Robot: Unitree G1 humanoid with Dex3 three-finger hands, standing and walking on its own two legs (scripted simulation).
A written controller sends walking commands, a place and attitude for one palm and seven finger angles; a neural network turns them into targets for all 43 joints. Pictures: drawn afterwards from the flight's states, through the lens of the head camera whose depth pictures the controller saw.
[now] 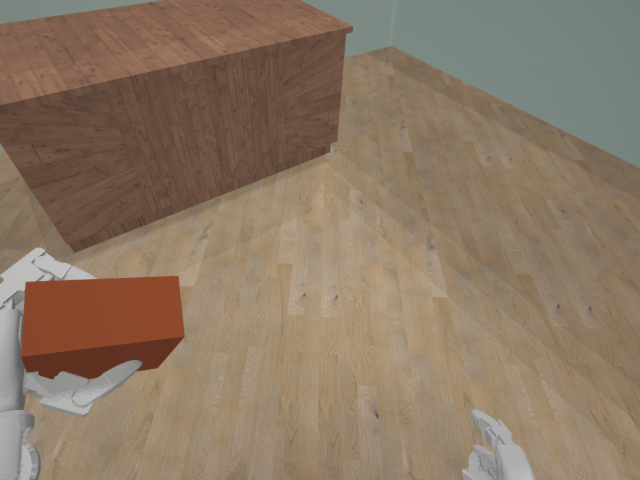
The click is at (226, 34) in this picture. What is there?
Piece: table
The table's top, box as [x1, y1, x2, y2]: [0, 0, 352, 113]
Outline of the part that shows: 352,26 299,0 162,0 0,24 0,113 351,32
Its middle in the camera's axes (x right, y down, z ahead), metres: -0.62 -0.83 +1.55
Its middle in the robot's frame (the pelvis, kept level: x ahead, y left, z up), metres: +1.67 +0.72 -0.11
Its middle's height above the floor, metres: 0.66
